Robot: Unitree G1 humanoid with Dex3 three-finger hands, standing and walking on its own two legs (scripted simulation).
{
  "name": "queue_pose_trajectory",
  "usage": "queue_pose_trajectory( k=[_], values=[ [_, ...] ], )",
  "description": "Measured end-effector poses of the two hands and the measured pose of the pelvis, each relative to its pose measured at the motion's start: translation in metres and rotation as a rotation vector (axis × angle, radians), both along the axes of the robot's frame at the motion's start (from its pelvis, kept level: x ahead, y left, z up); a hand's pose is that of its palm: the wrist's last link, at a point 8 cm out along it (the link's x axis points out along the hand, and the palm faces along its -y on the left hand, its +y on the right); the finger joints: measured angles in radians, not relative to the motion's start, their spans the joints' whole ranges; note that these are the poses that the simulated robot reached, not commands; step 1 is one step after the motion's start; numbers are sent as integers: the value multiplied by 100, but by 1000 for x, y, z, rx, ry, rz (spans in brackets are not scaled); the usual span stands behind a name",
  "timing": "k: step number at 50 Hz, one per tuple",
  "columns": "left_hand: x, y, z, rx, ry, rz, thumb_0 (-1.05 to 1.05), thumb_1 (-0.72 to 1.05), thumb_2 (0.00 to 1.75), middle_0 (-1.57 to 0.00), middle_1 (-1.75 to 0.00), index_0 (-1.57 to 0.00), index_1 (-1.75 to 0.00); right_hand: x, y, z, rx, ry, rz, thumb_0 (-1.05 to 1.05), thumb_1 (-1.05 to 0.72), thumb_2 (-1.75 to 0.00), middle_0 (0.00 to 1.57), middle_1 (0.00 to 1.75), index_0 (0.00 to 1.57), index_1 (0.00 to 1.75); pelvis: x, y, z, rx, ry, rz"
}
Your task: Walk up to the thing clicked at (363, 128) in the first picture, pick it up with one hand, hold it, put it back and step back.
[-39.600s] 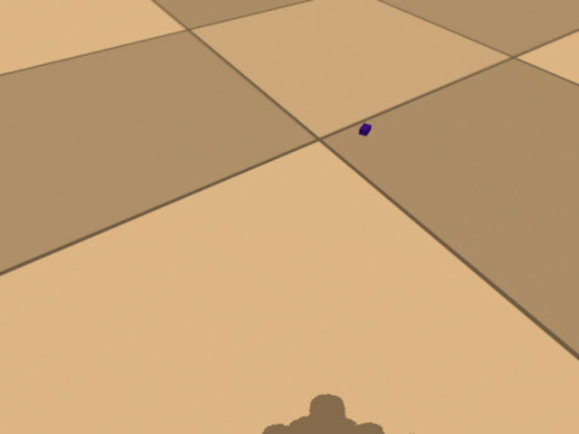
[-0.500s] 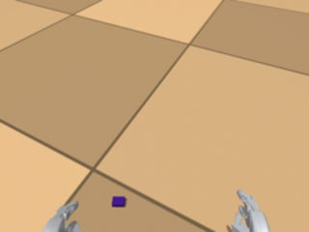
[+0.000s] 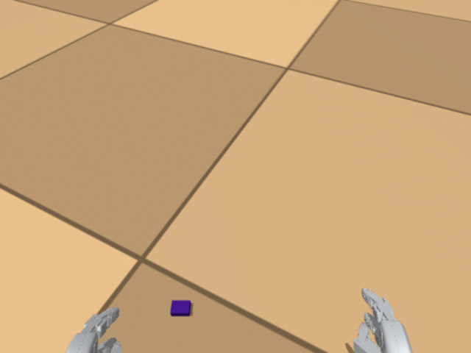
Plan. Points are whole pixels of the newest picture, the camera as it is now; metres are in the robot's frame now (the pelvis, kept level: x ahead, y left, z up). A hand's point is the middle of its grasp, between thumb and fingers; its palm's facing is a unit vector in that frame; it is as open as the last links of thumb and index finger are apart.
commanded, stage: home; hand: left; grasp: from above
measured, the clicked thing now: (180, 308) +0.45 +0.19 -0.70
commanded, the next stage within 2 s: stand in 0.04 s
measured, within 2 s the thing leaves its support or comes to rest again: neither
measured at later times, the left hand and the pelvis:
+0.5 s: hand out of the picture +0.09 +0.24 -0.10, palm faces +0.05 -0.94 -0.34, open 7.4 cm; pelvis -0.01 +0.00 +0.04, yaw +0 degrees
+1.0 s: hand out of the picture +0.04 +0.24 -0.10, palm faces +0.06 -0.94 -0.33, open 7.4 cm; pelvis -0.01 +0.00 +0.07, yaw +1 degrees
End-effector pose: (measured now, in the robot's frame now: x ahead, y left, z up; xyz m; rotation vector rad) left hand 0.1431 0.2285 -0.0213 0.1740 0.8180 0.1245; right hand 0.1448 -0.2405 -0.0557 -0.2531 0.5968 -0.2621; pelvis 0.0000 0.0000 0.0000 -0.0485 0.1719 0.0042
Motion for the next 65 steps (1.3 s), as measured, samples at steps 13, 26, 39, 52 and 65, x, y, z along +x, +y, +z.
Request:
queue_pose_trajectory(
  k=[13,26,39,52,65],
  values=[
    [-2,22,-29,108,26,-19,1,90,90,-20,-30,-21,-30,-14,-9,-21,-35,310,153,1,-90,-89,20,30,20,30,-8,-1,15,41,-105,-1],
    [-70,54,-45,130,280,88,1,90,90,-20,-30,-20,-30,-60,-30,-16,20,508,34,1,-91,-89,20,30,20,30,-5,3,42,50,-193,-2],
    [-108,49,-44,92,414,129,1,90,90,-20,-30,-21,-30,-82,-22,-12,60,604,-5,1,-91,-89,20,30,20,30,-6,5,61,50,-240,8],
    [-114,52,-38,110,433,133,0,90,90,-20,-30,-21,-30,-92,-34,-8,62,631,-22,1,-91,-89,20,30,20,30,-12,-1,66,49,-256,10],
    [-113,50,-36,117,448,124,0,90,90,-20,-30,-21,-30,-101,-45,-7,58,658,-34,1,-91,-89,20,30,20,30,-13,-7,68,49,-253,8]
  ],
)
